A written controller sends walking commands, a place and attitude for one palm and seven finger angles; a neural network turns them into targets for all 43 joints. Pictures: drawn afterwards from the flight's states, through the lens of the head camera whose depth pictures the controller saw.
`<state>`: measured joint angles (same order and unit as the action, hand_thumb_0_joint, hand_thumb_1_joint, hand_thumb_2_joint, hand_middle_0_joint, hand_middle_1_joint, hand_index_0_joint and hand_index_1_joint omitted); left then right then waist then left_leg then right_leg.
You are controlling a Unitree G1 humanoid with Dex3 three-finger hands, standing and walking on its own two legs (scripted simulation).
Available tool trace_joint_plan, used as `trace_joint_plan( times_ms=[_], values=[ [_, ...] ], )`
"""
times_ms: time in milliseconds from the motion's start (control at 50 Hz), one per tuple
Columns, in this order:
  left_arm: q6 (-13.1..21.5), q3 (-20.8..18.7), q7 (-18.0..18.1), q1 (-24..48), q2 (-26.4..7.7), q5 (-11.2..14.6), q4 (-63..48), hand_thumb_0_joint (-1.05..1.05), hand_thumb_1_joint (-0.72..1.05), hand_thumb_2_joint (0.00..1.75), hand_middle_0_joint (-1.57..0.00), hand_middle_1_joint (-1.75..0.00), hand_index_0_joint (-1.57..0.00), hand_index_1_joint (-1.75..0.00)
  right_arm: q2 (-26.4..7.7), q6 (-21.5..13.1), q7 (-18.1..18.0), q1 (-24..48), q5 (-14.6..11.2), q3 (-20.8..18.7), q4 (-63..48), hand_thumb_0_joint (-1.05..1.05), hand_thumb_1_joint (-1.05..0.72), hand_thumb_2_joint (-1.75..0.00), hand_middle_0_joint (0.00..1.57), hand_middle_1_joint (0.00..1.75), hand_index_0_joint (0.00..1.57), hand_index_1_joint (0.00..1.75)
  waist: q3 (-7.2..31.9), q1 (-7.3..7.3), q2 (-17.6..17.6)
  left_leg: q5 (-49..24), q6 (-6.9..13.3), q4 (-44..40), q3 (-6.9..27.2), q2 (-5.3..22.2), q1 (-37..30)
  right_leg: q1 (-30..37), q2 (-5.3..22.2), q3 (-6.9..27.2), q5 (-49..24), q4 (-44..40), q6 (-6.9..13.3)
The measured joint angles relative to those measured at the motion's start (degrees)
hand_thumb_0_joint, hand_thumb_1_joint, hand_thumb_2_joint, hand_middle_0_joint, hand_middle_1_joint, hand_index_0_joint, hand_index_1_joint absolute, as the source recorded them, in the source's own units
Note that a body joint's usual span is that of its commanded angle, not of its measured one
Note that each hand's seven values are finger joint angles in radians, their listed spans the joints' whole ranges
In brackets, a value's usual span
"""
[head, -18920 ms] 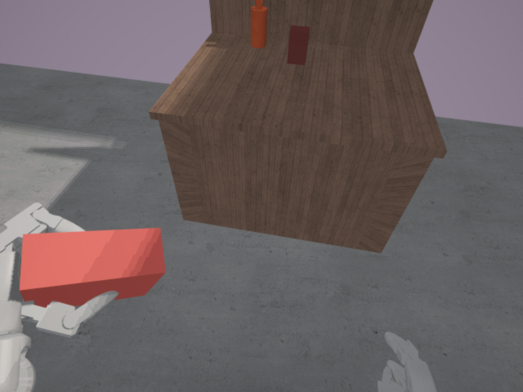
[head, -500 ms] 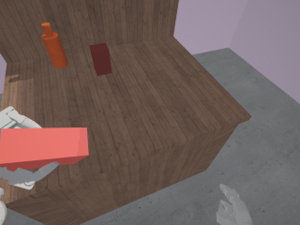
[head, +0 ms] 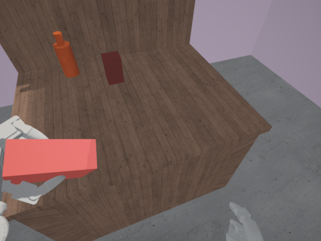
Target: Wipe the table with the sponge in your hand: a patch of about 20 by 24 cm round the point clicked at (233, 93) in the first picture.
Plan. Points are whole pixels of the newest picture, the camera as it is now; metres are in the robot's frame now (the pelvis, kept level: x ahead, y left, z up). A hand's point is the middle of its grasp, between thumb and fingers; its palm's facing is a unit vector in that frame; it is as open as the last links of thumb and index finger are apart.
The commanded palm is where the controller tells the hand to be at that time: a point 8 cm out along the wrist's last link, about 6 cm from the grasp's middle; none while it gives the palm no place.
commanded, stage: shuffle to correct the standing spot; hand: left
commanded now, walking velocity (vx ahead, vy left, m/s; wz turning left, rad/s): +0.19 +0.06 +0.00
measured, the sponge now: (64, 161) +0.23 +0.20 +0.15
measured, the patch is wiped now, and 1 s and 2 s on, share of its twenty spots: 0.00 0.00 0.00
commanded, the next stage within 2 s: come to a stop and stand still in 0.42 s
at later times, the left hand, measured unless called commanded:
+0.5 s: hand (31, 140) +0.25 +0.25 +0.19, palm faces +0.38 -0.81 -0.44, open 9.6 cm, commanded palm +0.19 +0.30 +0.19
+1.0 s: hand (4, 105) +0.27 +0.28 +0.25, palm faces +0.52 -0.70 -0.48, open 9.6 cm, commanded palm +0.18 +0.28 +0.19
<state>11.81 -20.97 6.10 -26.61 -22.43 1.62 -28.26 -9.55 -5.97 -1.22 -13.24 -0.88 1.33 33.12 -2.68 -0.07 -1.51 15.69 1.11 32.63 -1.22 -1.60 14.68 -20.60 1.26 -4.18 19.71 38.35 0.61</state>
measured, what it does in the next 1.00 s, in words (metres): steps on the spot: right foot, then left foot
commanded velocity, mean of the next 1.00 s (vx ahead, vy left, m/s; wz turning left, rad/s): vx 0.07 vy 0.02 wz -0.02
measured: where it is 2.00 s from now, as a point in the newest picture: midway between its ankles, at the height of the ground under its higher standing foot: outside the picture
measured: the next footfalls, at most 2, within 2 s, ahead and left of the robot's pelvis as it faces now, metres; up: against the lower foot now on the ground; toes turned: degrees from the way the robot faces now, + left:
right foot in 0.02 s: +0.07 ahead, -0.07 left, +0.00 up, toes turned +1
left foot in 0.32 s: +0.08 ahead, +0.11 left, +0.00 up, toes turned +1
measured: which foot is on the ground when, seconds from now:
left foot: down 0.00-0.02, up 0.04-0.30, down 0.32-1.00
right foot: up 0.00-0.00, down 0.02-1.00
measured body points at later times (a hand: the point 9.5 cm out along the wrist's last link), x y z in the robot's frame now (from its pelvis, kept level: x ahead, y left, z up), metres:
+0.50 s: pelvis +0.04 +0.01 +0.00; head +0.04 +0.02 +0.45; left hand +0.22 +0.30 +0.21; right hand +0.21 -0.23 -0.07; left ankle +0.02 +0.13 -0.73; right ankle +0.06 -0.09 -0.73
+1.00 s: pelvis +0.03 -0.01 +0.01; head +0.06 +0.01 +0.46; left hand +0.23 +0.31 +0.28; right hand +0.22 -0.21 -0.07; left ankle +0.02 +0.13 -0.73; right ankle +0.06 -0.09 -0.73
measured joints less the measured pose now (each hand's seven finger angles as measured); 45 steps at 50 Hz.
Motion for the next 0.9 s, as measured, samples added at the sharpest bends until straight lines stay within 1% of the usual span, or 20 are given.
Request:
trace_joint_plan(
  times_ms=[20, 40, 80, 120, 140, 180, 240, 300, 320, 360, 400, 440, 480, 520, 560, 640, 720, 800, 880, 900],
  values=[
    [0.4, -0.5, -0.1, -0.7, -0.6, 0.0, -0.2, -0.01, -0.46, 1.01, -0.78, -1.36, -0.80, -1.35, -0.2, 0.0, -0.1, -0.3, 0.0, 0.1, 0.0, 0.02, -0.90, -0.90, 0.21, 0.30, 0.21, 0.30, 0.2, 0.20, 0.5, 1.3, -0.1, 2.2, 0.0, 0.2, 1.0, 1.2, -0.2, -0.3, -3.3, -3.3, 0.5],
    [0.7, -0.6, -0.2, -0.8, -0.6, -0.2, 0.0, -0.01, -0.46, 1.01, -0.78, -1.36, -0.80, -1.35, -0.7, 0.1, -0.2, -0.2, 0.1, -0.1, 0.4, 0.02, -0.90, -0.90, 0.21, 0.30, 0.21, 0.30, 0.2, 0.28, 1.7, 4.5, 0.4, 5.5, 0.7, 0.9, 2.2, 1.3, -0.9, -1.1, -6.1, -3.5, 1.5],
    [0.5, -0.3, -0.7, 0.2, -0.1, -0.2, 1.0, -0.01, -0.46, 1.01, -0.78, -1.36, -0.80, -1.35, -1.3, 0.6, -0.5, -0.1, 0.4, -0.8, 2.3, 0.02, -0.90, -0.90, 0.21, 0.30, 0.21, 0.30, 0.4, 0.66, 2.7, 8.9, 0.6, 15.6, 1.5, 0.8, 6.0, 1.2, -1.4, -2.3, -6.3, -2.8, 3.0],
    [-0.1, 0.0, -0.7, 1.6, 1.3, 0.0, 2.3, -0.01, -0.46, 1.01, -0.78, -1.36, -0.80, -1.35, -1.6, 1.2, -0.6, -0.2, 0.1, -1.1, 4.0, 0.02, -0.90, -0.90, 0.21, 0.30, 0.21, 0.30, 1.1, 1.73, 1.3, 8.5, 0.3, 24.6, 0.6, 0.0, 9.4, 1.7, -0.9, -1.8, -6.0, -4.1, 3.8],
    [-0.3, 0.0, -0.5, 1.9, 2.1, 0.1, 3.0, -0.01, -0.46, 1.01, -0.78, -1.36, -0.80, -1.35, -1.7, 1.3, -0.6, -0.4, 0.1, -1.1, 4.4, 0.02, -0.90, -0.90, 0.21, 0.30, 0.21, 0.30, 1.5, 1.95, 0.4, 7.5, 0.3, 26.5, -0.2, 0.0, 10.4, 2.0, -0.5, -1.4, -6.4, -5.3, 4.0],
    [-0.7, 0.1, -0.1, 1.8, 3.4, 0.1, 4.3, -0.01, -0.46, 1.01, -0.78, -1.36, -0.80, -1.35, -2.0, 1.0, -0.7, -0.8, 0.2, -1.0, 4.5, 0.02, -0.90, -0.90, 0.21, 0.30, 0.21, 0.30, 2.4, 1.65, -1.3, 5.6, 0.4, 24.3, -1.7, 0.7, 10.5, 2.5, 0.2, -0.8, -7.8, -7.9, 3.8],
    [-1.3, 0.8, 0.6, 1.0, 3.9, -0.2, 4.7, -0.01, -0.46, 1.01, -0.78, -1.36, -0.80, -1.35, -2.6, -0.2, -1.3, -1.3, 0.5, -1.2, 3.6, 0.02, -0.90, -0.90, 0.21, 0.30, 0.21, 0.30, 3.0, 0.96, -2.7, 5.0, 0.9, 11.0, -3.0, 1.8, 6.0, 3.0, 0.7, -0.2, -9.1, -10.2, 3.2],
    [-1.2, 2.2, 1.0, 0.2, 4.1, -0.6, 2.7, -0.01, -0.46, 1.01, -0.78, -1.36, -0.80, -1.35, -3.9, -1.6, -1.9, -1.3, 0.9, -2.1, 2.3, 0.02, -0.90, -0.90, 0.21, 0.30, 0.21, 0.30, 2.8, 0.55, -1.6, 3.3, 1.6, -1.9, -2.6, 2.4, -0.4, 3.1, -0.4, -0.4, -8.6, -9.9, 2.5],
    [-0.9, 2.5, 1.0, 0.2, 3.9, -0.6, 1.6, -0.01, -0.46, 1.01, -0.78, -1.36, -0.80, -1.35, -4.4, -2.0, -2.0, -0.9, 0.9, -2.6, 1.9, 0.02, -0.90, -0.90, 0.20, 0.30, 0.21, 0.30, 2.4, 0.35, -0.9, 0.5, 1.7, -4.8, -2.0, 2.7, -2.0, 2.8, -1.0, -0.7, -8.0, -8.9, 2.2],
    [-0.4, 2.2, 1.1, 0.9, 2.4, -0.8, 0.5, -0.01, -0.46, 1.01, -0.78, -1.36, -0.80, -1.35, -3.7, -1.8, -2.0, 0.4, 0.6, -3.2, 2.0, 0.02, -0.90, -0.90, 0.20, 0.30, 0.20, 0.30, 0.8, 0.26, -2.3, -0.8, 0.0, -4.0, -2.4, 2.1, -2.8, 2.9, -0.2, 0.0, -6.6, -6.3, 1.7],
    [-0.1, 1.4, 0.8, 0.9, 0.7, -0.9, 0.1, -0.01, -0.46, 1.01, -0.78, -1.36, -0.80, -1.35, -3.2, -1.5, -1.6, 0.8, 0.3, -3.1, 1.3, 0.02, -0.90, -0.90, 0.20, 0.30, 0.20, 0.30, 0.7, 0.04, -2.8, 0.8, -0.7, -2.6, -2.8, 1.7, -3.1, 3.0, 0.2, 0.5, -5.3, -4.8, 1.4],
    [-0.1, 0.6, 0.5, 0.5, -0.5, -1.0, 0.0, -0.01, -0.46, 1.01, -0.78, -1.36, -0.80, -1.35, -2.9, -1.5, -1.3, 0.6, 0.2, -2.9, 0.6, 0.02, -0.90, -0.90, 0.20, 0.30, 0.20, 0.30, 1.1, -0.58, -1.6, 2.2, -0.7, -1.5, -2.1, 1.9, -3.2, 4.1, 0.1, -0.2, -4.8, -5.1, 1.2],
    [0.3, 0.1, 0.2, 0.4, -0.9, -0.7, 0.2, -0.01, -0.46, 1.01, -0.78, -1.36, -0.80, -1.35, -2.9, -1.5, -0.9, 0.2, -0.1, -2.7, 0.2, 0.02, -0.90, -0.90, 0.20, 0.30, 0.20, 0.30, 1.5, -0.90, 0.8, 3.3, -0.6, 0.0, -0.9, 2.7, -2.8, 5.5, -0.7, -1.5, -5.1, -6.9, 1.0],
    [0.8, -0.6, 0.1, 0.1, -1.0, -0.1, 0.3, -0.01, -0.46, 1.01, -0.78, -1.36, -0.80, -1.35, -2.7, -1.1, -0.4, 0.3, -0.5, -2.4, 0.3, 0.02, -0.90, -0.90, 0.20, 0.30, 0.20, 0.30, 2.0, -0.68, 2.1, 4.0, -0.3, 1.9, -0.3, 3.1, -1.7, 5.6, -1.0, -2.0, -5.0, -7.3, 1.2],
    [1.0, -0.9, 0.1, -0.2, -0.4, 0.5, 0.4, -0.01, -0.46, 1.01, -0.78, -1.36, -0.80, -1.35, -2.4, -0.6, 0.0, 0.5, -0.6, -2.3, 0.6, 0.02, -0.90, -0.90, 0.20, 0.30, 0.20, 0.30, 2.2, 0.01, 2.1, 3.3, -0.1, 3.5, -0.3, 2.6, -0.7, 5.2, -0.6, -1.7, -4.5, -6.7, 1.1],
    [0.0, -0.4, 0.1, -0.3, 2.0, 1.0, 2.1, -0.01, -0.46, 1.01, -0.78, -1.36, -0.80, -1.35, -1.7, -0.2, -0.4, 0.7, -0.3, -1.2, 1.7, 0.02, -0.90, -0.90, 0.20, 0.30, 0.20, 0.30, 2.5, 1.31, 1.0, 4.0, 0.1, -1.7, -1.6, 1.2, -3.7, 4.8, 0.6, -0.1, -4.0, -6.0, 0.0],
    [-2.1, 0.9, 0.0, 2.1, 2.3, 0.2, 3.5, -0.01, -0.46, 1.01, -0.78, -1.36, -0.80, -1.35, -0.1, -0.4, -0.6, 1.3, 0.4, -0.1, 1.4, 0.02, -0.90, -0.90, 0.20, 0.30, 0.20, 0.30, 0.4, 2.02, -0.6, 1.9, 0.3, -4.7, -2.2, 0.2, -5.7, 5.8, 1.3, 1.1, -4.4, -6.8, -0.4],
    [-3.1, 2.2, -0.1, 3.7, 2.0, 0.0, 1.7, -0.01, -0.46, 1.01, -0.78, -1.36, -0.80, -1.35, 1.1, -0.7, 0.0, 2.2, 0.8, 0.9, 0.5, 0.02, -0.90, -0.90, 0.21, 0.30, 0.21, 0.30, -1.6, 1.37, -0.3, 0.8, -0.4, -6.2, -1.2, 1.0, -6.6, 7.8, 0.5, 0.1, -6.1, -10.1, -0.1],
    [-2.1, 1.8, -0.2, 1.9, 0.7, 0.9, -2.0, -0.01, -0.46, 1.01, -0.78, -1.36, -0.80, -1.35, 1.2, -0.6, 0.4, 2.9, 0.5, 1.3, -0.7, 0.02, -0.90, -0.90, 0.21, 0.30, 0.21, 0.30, -1.9, 0.17, 0.5, 0.2, -1.3, -6.2, -0.1, 2.6, -5.6, 8.7, -1.2, -1.2, -8.4, -13.8, 1.0],
    [-1.7, 1.6, -1.0, 3.8, -2.2, 0.4, -2.0, -0.01, -0.46, 1.01, -0.78, -1.36, -0.80, -1.35, 0.6, -0.7, -0.9, 1.8, -0.7, 2.0, -2.1, 0.02, -0.90, -0.90, 0.21, 0.30, 0.21, 0.30, -1.7, 0.86, 0.5, 0.2, -1.4, -5.6, 0.2, 2.7, -4.6, 7.6, -1.3, -1.2, -7.8, -12.8, 0.5]
  ],
)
